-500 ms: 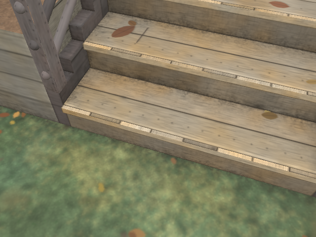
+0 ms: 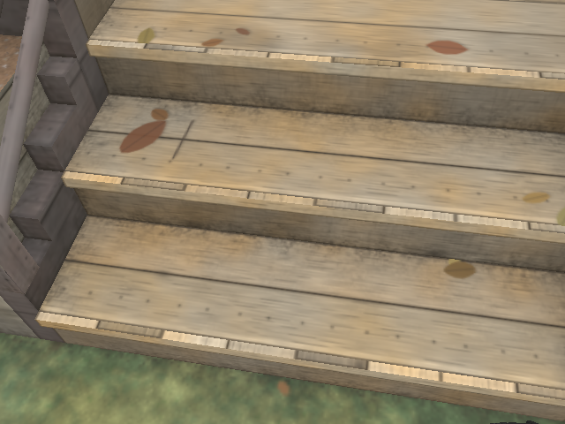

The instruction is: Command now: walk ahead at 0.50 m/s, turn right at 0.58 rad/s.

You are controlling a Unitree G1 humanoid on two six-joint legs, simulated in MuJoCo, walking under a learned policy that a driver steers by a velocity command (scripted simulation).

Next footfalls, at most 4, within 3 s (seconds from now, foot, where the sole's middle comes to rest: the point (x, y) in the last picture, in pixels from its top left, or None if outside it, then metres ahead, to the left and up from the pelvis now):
0.14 left None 0.28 0.13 -0.78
0.56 right None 0.34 -0.09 -0.78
0.82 left None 0.35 0.13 -0.78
1.82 left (288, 298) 0.68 0.10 -0.61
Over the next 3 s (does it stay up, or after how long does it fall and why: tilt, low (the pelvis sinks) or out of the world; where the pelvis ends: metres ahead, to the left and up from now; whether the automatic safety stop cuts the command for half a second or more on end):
stays up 1.11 0.08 0.42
